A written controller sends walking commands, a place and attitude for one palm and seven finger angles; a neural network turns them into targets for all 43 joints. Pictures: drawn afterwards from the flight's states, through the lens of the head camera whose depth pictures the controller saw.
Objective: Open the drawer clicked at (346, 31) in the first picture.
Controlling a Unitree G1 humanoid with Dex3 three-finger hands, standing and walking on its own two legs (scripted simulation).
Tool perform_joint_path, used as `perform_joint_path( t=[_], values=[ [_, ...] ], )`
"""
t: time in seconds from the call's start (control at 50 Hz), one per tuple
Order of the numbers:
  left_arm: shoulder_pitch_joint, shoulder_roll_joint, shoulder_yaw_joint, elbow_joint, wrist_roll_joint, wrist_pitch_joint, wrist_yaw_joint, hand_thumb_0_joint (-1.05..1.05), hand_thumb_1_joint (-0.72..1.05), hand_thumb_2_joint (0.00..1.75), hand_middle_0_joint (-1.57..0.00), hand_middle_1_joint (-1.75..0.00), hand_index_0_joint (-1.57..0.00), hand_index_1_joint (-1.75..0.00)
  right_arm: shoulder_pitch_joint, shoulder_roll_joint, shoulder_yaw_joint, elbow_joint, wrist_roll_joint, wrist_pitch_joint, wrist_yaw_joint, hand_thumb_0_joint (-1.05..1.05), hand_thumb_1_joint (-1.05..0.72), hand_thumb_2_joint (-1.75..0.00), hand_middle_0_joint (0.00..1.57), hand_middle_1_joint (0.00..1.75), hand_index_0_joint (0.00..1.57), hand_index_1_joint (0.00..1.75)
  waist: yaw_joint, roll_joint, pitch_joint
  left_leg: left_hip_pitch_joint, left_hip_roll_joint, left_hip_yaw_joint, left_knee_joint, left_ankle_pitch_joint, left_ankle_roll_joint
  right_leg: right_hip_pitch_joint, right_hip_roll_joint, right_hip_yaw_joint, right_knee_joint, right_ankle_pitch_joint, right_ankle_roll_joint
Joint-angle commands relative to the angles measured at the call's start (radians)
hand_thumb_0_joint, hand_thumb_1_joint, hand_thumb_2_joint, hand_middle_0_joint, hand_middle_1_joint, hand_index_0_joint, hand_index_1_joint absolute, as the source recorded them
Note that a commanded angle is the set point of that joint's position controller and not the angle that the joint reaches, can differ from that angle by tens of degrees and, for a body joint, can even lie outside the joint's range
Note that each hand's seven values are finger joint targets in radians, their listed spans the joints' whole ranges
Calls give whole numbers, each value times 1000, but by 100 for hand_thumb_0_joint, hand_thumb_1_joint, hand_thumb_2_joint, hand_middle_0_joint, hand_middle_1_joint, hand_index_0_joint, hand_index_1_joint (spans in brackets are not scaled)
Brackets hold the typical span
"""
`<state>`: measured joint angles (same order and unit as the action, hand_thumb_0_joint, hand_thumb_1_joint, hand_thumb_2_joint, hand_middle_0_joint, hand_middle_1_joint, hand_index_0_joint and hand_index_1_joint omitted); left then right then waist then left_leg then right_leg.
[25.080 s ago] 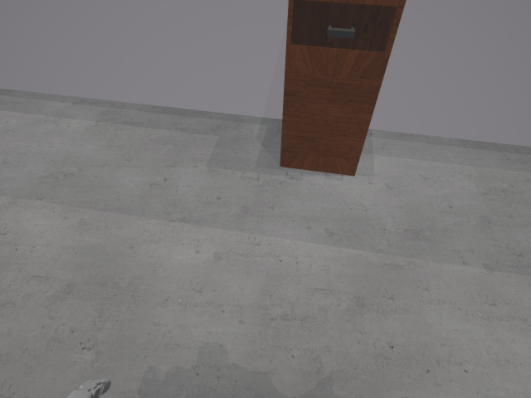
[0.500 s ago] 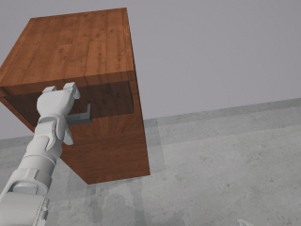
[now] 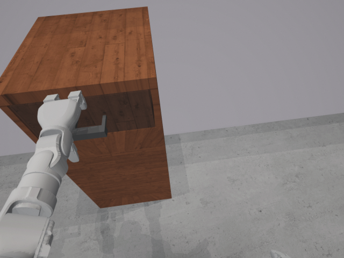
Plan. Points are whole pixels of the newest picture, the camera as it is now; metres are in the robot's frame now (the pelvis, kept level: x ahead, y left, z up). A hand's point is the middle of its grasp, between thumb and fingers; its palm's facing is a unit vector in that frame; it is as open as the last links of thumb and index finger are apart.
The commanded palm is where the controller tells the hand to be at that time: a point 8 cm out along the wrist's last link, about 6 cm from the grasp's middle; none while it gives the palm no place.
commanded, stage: lower the fingers behind the handle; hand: left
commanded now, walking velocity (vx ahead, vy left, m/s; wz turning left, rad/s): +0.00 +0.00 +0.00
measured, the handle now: (89, 126) +0.46 +0.26 +0.01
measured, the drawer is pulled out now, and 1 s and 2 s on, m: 0.00 0.00 0.00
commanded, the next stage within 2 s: lift the fingers back up to retry in 1.48 s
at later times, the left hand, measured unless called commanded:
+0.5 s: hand (81, 137) +0.41 +0.26 +0.03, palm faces -0.06 +0.01 -1.00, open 13.8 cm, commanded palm +0.39 +0.26 +0.09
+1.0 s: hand (81, 139) +0.41 +0.27 +0.02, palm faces +0.00 +0.03 -1.00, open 13.8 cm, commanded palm +0.39 +0.26 +0.05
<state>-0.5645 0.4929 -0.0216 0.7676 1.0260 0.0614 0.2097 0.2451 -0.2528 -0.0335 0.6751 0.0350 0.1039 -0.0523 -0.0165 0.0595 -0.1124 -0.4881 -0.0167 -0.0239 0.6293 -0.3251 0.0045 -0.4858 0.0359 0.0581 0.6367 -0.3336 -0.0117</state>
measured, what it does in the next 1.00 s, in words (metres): stands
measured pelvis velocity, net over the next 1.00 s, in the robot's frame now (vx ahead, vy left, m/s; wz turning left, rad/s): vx -0.01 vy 0.00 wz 0.02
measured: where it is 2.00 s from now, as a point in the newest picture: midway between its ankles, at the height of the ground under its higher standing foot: outside the picture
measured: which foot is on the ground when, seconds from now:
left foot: down 0.00-1.00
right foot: down 0.00-1.00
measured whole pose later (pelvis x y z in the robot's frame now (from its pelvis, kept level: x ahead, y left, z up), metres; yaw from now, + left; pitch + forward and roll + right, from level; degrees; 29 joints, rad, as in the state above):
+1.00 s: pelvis -0.01 +0.00 -0.02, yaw +1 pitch +15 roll -1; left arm -0.62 0.47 -0.06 0.91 1.08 -0.01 0.36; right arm 0.29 -0.26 -0.05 0.69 0.03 0.09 -0.03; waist -0.03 0.04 -0.15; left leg -0.68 -0.02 -0.04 0.78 -0.37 0.01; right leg -0.66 0.04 0.03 0.76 -0.37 -0.01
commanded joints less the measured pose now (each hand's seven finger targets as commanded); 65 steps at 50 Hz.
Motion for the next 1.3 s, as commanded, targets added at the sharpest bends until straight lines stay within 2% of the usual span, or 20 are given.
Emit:
perform_joint_path(
  t=[0.0,0.08,0.12,0.16,0.2,0.3,0.4,0.44,0.5,0.56,0.6,0.62,0.68,0.74,0.8,0.86,0.9,0.98,1.14,1.28],
  values=[
    [-319,163,-17,-169,-24,10,-44,0,-50,30,-30,-120,-30,-120,-1,-153,-53,-125,4,-30,-22,0,-90,-90,20,30,20,30,-29,-113,-277,135,-14,57,-38,325,39,181,-4,-61,-83,375,-13],
    [-436,188,-1,-331,-31,-117,-64,0,-50,30,-30,-120,-30,-120,29,-140,-68,-116,-10,-43,-36,0,-90,-90,20,30,20,30,-38,-30,-313,208,-20,35,-9,345,47,115,2,-56,-67,345,-19],
    [-470,201,20,-375,-18,-175,-33,0,-50,30,-30,-120,-30,-120,44,-127,-73,-105,-16,-48,-37,0,-90,-90,20,30,20,30,-35,23,-339,231,-19,19,9,372,41,73,7,-59,-44,318,-26],
    [-465,219,59,-328,-1,-200,20,0,-50,30,-30,-120,-30,-120,56,-124,-73,-82,-18,-53,-31,0,-90,-90,20,30,20,30,-32,38,-302,200,-17,13,20,347,33,20,12,-71,-28,276,-31],
    [-443,304,152,-258,19,-191,85,0,-50,30,-30,-120,-30,-120,62,-131,-73,-67,-22,-50,-26,0,-90,-90,20,30,20,30,-7,19,-305,136,-21,16,22,320,27,36,14,-71,-15,258,-37],
    [-364,257,144,-112,36,-62,190,0,-50,30,-30,-120,-30,-120,47,-125,-67,-57,-23,-50,6,0,-90,-90,20,30,20,30,22,0,-369,75,-22,41,27,342,15,81,18,-79,16,306,-37],
    [-341,216,67,-30,22,47,131,0,-50,30,-30,-120,-30,-120,55,-147,-66,-75,-12,-35,3,0,-90,-90,20,30,20,30,-14,-95,-393,62,-16,59,23,333,30,150,9,-62,-15,376,-19],
    [-362,248,74,-4,9,46,95,0,-50,30,-30,-120,-30,-120,56,-153,-57,-78,-7,-28,-10,0,-90,-90,20,30,20,30,-22,-141,-343,28,-18,61,10,273,38,158,2,-55,-31,350,-9],
    [-448,250,59,-71,6,-31,54,0,-50,30,-30,-120,-30,-120,58,-152,-59,-86,-10,-36,-32,0,-90,-90,20,30,20,30,-47,-110,-318,39,-19,54,13,248,48,134,-5,-45,-44,329,-8],
    [-371,262,86,-54,25,-102,51,0,-50,30,-30,-120,-30,-120,79,-142,-64,-75,-16,-40,-37,0,-90,-90,20,30,20,30,-29,-60,-322,48,-20,52,34,274,47,98,1,-43,-22,334,-15],
    [-300,226,78,-22,29,-123,47,0,-50,30,-30,-120,-30,-120,93,-139,-68,-76,-14,-39,-27,0,-90,-90,20,30,20,30,-20,-59,-306,33,-19,51,43,292,41,80,6,-51,-15,335,-22],
    [-302,175,34,-23,29,-134,50,0,-50,30,-30,-120,-30,-120,92,-135,-69,-79,-13,-41,-22,0,-90,-90,20,30,20,30,-33,-45,-271,31,-17,52,48,276,40,37,7,-55,-12,316,-21],
    [-309,207,77,-69,27,-161,84,0,-50,30,-30,-120,-30,-120,103,-137,-80,-77,-16,-45,-11,0,-90,-90,20,30,20,30,-19,-19,-315,38,-13,49,67,293,37,15,13,-55,10,310,-28],
    [-305,153,41,-53,23,-143,114,0,-50,30,-30,-120,-30,-120,111,-138,-84,-71,-16,-46,2,0,-90,-90,20,30,20,30,-35,-39,-307,27,-12,45,80,296,36,-9,15,-63,21,313,-27],
    [-313,207,79,-10,27,-113,136,0,-50,30,-30,-120,-30,-120,117,-151,-83,-59,-16,-41,3,0,-90,-90,20,30,20,30,-39,-87,-315,-8,-13,45,85,270,38,1,14,-57,20,304,-23],
    [-332,155,28,5,34,-82,147,0,-50,30,-30,-120,-30,-120,115,-145,-81,-63,-13,-40,8,0,-90,-90,20,30,20,30,-42,-44,-302,-1,-15,46,79,247,35,-32,15,-67,21,259,-26],
    [-358,184,41,45,37,-60,145,0,-50,30,-30,-120,-30,-120,117,-153,-76,-57,-13,-35,6,0,-90,-90,20,30,20,30,-50,-61,-279,-18,-13,40,75,218,35,-47,16,-69,16,222,-27],
    [-362,153,1,101,33,-28,126,0,-50,30,-30,-120,-30,-120,120,-150,-66,-66,-12,-33,1,0,-90,-90,20,30,20,30,-54,-81,-273,-30,-14,43,71,175,38,-59,14,-70,11,182,-22],
    [-340,154,-5,153,20,-47,74,0,-50,30,-30,-120,-30,-120,132,-151,-54,-85,-12,-30,-11,0,-90,-90,20,30,20,30,-57,-121,-246,-77,-14,41,84,119,42,-79,11,-66,18,140,-19],
    [-356,140,-16,115,21,-83,74,0,-50,30,-30,-120,-30,-120,148,-148,-57,-86,-12,-36,-10,0,-90,-90,20,30,20,30,-58,-104,-250,-91,-10,39,95,103,42,-107,12,-66,28,119,-20]
  ],
)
